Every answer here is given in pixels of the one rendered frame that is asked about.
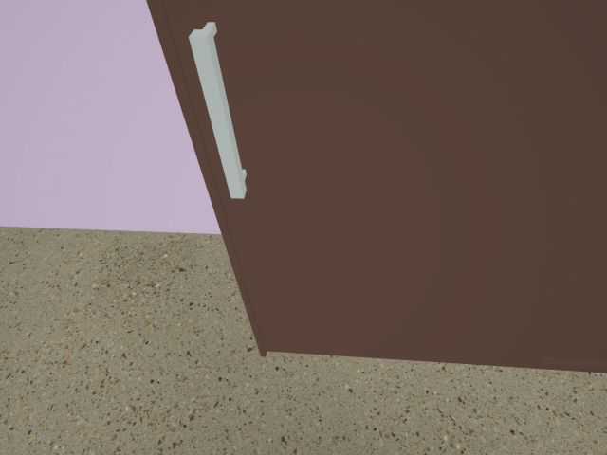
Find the handle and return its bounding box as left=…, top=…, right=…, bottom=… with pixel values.
left=189, top=22, right=247, bottom=199

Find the wardrobe door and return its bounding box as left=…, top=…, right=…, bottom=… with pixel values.
left=163, top=0, right=607, bottom=368
left=547, top=301, right=607, bottom=361

